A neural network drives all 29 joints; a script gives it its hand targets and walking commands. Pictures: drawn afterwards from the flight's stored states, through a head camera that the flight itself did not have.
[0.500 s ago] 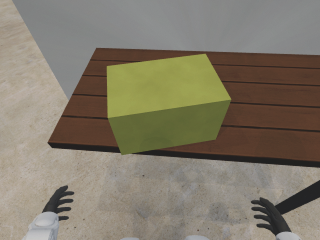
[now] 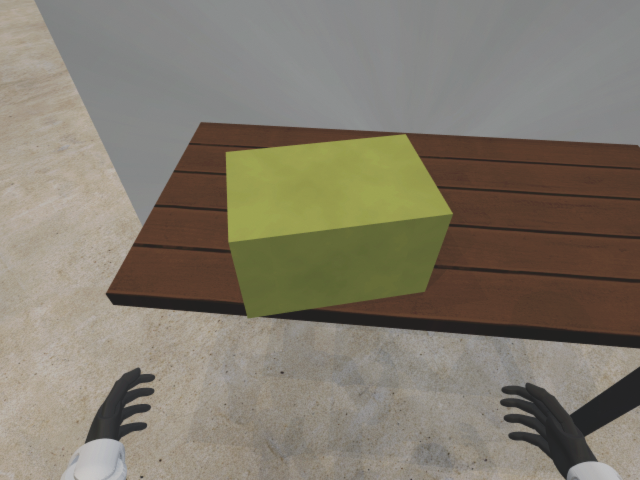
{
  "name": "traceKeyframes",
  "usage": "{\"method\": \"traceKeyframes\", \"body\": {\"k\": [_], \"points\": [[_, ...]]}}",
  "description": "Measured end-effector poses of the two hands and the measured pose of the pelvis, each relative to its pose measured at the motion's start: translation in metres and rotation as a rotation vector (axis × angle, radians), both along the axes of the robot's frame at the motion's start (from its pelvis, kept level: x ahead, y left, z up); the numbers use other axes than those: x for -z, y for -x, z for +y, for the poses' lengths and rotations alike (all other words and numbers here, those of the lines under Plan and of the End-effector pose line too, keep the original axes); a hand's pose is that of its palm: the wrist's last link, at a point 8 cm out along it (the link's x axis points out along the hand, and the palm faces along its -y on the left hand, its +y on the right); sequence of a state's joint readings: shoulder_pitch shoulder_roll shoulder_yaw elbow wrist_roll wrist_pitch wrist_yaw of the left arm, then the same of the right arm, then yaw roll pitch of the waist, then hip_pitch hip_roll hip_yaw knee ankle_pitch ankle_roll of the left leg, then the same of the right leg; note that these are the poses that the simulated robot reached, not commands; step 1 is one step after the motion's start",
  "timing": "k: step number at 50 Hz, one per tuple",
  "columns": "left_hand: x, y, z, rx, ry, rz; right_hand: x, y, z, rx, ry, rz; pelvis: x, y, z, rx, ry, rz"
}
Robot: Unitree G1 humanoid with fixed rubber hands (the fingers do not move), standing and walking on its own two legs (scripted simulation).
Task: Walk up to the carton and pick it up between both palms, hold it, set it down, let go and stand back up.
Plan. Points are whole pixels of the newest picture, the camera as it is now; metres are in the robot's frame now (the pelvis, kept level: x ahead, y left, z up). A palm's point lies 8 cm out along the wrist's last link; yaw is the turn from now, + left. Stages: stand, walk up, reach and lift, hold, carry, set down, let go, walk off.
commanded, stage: reach and lift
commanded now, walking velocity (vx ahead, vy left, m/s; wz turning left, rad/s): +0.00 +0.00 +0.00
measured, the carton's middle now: (328, 224) +0.48 +0.00 +0.03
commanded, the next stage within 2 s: none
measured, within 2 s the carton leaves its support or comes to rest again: neither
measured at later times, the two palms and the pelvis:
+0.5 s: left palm (126, 396) +0.20 +0.23 +0.04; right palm (566, 403) +0.20 -0.26 +0.03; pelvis +0.01 +0.00 +0.01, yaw +0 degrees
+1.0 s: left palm (139, 355) +0.23 +0.22 +0.07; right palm (569, 347) +0.25 -0.27 +0.07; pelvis +0.03 +0.00 +0.01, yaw +0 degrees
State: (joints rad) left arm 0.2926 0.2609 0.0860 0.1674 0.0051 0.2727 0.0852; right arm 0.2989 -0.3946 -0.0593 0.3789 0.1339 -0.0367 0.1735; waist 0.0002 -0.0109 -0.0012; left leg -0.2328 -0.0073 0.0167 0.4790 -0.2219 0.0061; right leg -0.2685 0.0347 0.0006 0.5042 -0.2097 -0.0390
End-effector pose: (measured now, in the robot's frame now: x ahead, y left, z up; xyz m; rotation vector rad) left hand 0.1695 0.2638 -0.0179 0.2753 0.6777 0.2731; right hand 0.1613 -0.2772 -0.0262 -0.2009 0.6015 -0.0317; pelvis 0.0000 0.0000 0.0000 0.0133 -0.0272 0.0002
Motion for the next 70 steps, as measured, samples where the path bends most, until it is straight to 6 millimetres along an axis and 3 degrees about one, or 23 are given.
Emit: {"method": "traceKeyframes", "body": {"k": [6, 23, 37, 47, 58, 70], "points": [[-0.015, -0.006, -0.011, -0.010, 0.039, -0.073, -0.018, -0.011, -0.002, -0.013, -0.028, -0.055, -0.002, 0.000, -0.004, 0.000, -0.005, 0.006], [-0.049, -0.026, -0.032, 0.013, 0.097, -0.244, -0.056, -0.036, 0.014, -0.054, -0.114, -0.187, -0.006, -0.010, 0.000, -0.001, 0.001, 0.032], [-0.077, -0.045, -0.051, 0.034, 0.136, -0.384, -0.081, -0.052, 0.004, -0.098, -0.130, -0.262, -0.006, -0.020, 0.002, -0.001, 0.004, 0.046], [-0.079, -0.055, -0.048, 0.008, 0.142, -0.367, -0.091, -0.073, 0.007, -0.108, -0.142, -0.279, -0.006, -0.024, 0.003, -0.001, 0.004, 0.052], [-0.103, -0.089, -0.041, -0.009, 0.136, -0.411, -0.112, -0.112, 0.014, -0.110, -0.158, -0.323, -0.006, -0.028, 0.003, -0.001, 0.005, 0.059], [-0.122, -0.104, -0.030, -0.052, 0.127, -0.414, -0.132, -0.138, 0.012, -0.097, -0.162, -0.338, -0.007, -0.026, 0.003, -0.001, 0.005, 0.060]]}}
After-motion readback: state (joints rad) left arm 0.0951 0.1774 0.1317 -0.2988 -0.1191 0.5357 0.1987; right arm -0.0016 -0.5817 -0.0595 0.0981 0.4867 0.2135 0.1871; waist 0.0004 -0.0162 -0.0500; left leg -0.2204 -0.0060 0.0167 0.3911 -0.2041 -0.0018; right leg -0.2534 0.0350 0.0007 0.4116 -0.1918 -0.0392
